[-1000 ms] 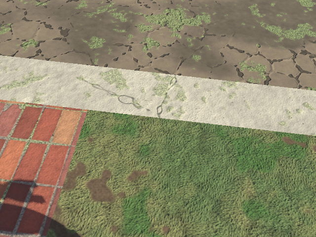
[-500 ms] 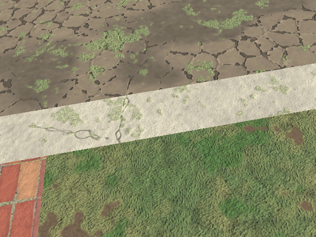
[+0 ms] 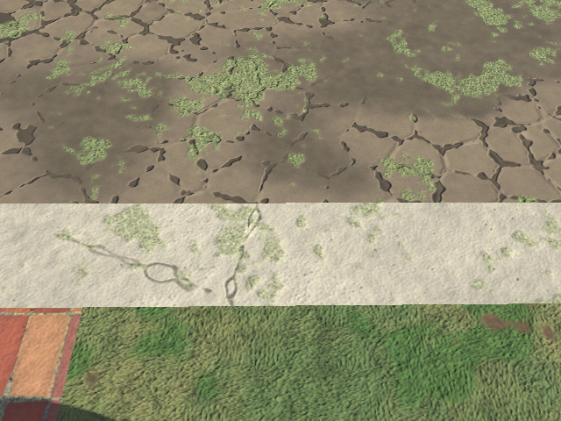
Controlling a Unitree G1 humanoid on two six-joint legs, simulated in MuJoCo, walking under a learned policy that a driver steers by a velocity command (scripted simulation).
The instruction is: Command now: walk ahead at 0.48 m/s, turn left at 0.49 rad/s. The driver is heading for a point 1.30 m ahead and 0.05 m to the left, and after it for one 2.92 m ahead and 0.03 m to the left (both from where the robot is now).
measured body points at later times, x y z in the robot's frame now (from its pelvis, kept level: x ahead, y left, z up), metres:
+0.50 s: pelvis +0.29 -0.03 +0.00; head +0.31 -0.03 +0.45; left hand +0.27 +0.26 -0.11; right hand +0.51 -0.25 -0.10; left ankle +0.29 +0.13 -0.67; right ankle +0.31 -0.14 -0.74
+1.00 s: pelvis +0.52 +0.09 +0.00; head +0.54 +0.10 +0.45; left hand +0.63 +0.38 -0.11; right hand +0.61 -0.19 -0.11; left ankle +0.48 +0.19 -0.74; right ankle +0.62 -0.06 -0.67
